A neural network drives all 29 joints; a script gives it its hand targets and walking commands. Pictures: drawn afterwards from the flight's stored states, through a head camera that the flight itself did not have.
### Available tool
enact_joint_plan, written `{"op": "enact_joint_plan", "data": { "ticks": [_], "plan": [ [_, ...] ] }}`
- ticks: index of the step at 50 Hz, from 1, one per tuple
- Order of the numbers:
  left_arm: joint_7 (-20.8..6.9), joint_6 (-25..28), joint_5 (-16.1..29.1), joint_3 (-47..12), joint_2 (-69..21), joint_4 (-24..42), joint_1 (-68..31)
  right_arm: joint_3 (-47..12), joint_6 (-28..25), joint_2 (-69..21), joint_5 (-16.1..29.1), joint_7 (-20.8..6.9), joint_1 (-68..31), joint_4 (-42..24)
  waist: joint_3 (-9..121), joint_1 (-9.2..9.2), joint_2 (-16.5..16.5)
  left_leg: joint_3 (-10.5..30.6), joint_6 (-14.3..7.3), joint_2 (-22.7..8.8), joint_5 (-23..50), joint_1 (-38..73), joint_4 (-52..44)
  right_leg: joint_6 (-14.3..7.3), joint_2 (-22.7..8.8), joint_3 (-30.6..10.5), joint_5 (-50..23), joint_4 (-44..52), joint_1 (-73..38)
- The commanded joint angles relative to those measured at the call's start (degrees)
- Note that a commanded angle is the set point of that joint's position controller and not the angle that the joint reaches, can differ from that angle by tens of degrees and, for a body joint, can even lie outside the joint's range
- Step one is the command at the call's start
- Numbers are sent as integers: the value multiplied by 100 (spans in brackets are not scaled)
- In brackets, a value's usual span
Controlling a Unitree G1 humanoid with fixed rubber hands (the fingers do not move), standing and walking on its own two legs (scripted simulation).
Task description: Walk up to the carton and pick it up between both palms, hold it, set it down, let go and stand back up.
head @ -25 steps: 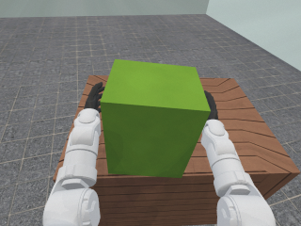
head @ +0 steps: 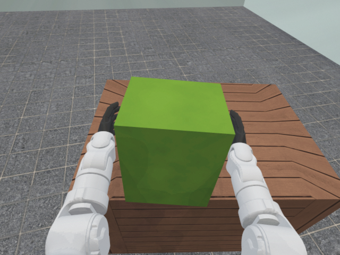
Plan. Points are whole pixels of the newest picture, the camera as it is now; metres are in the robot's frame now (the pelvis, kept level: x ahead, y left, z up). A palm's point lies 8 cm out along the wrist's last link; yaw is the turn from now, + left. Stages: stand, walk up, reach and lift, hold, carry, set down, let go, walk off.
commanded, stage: set down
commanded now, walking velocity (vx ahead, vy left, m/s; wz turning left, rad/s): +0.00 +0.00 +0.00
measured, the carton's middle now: (171, 145) +0.40 +0.01 +0.04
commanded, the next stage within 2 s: none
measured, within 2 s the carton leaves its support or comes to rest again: rests again in 0.54 s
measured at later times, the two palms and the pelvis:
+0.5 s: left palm (108, 140) +0.39 +0.17 +0.07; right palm (234, 147) +0.37 -0.15 +0.07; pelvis +0.01 +0.00 +0.00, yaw -1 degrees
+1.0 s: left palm (108, 144) +0.38 +0.17 +0.06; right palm (234, 151) +0.36 -0.15 +0.07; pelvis +0.00 +0.00 +0.00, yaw -1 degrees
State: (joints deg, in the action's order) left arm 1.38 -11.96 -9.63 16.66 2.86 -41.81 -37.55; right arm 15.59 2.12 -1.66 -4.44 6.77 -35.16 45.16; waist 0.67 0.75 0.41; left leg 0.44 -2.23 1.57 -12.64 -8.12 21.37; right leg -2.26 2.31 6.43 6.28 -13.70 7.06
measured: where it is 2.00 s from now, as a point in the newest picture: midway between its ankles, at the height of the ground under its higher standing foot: outside the picture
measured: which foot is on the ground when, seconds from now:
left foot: down 0.00-1.00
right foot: down 0.00-1.00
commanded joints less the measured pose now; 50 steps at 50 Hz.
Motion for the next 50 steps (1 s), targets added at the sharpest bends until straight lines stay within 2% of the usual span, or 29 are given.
{"op": "enact_joint_plan", "data": {
  "ticks": [1,14,21,31,37,50],
  "plan": [
    [-744,510,305,-2148,-3793,994,-3944,-2180,-618,-3265,16,-769,-4440,-1528,3311,50,-288,24,706,-201,2954,368,-71,252,-152,-254,-2158,-353,-1941],
    [-678,852,288,-2244,-3802,1056,-3862,-2255,-832,-3342,-105,-828,-4077,-1458,3487,28,-397,20,716,-237,3329,299,0,213,-164,-290,-2420,-404,-1928],
    [-640,1050,222,-2213,-3785,849,-3751,-2203,-936,-3350,-224,-853,-3896,-1343,3432,1,-400,22,720,-265,3346,250,14,197,-169,-303,-2363,-397,-1845],
    [-684,1302,96,-1914,-3654,473,-3730,-1927,-1066,-3313,-496,-918,-3775,-1105,3287,-46,-345,-29,667,-266,2865,-22,-130,167,-203,-314,-1966,-355,-1857],
    [-754,1430,-120,-1541,-3494,115,-3562,-1691,-1172,-3287,-711,-973,-3629,-911,3017,-116,-231,-99,580,-267,2455,-265,-283,180,-252,-309,-1760,-342,-1962],
    [-826,1597,-497,-980,-3205,-341,-3338,-1111,-1408,-3191,-1249,-1045,-3238,-410,2531,-190,-246,-277,488,-283,1912,-455,-445,144,-297,-233,-1049,-222,-1779]
  ]
}}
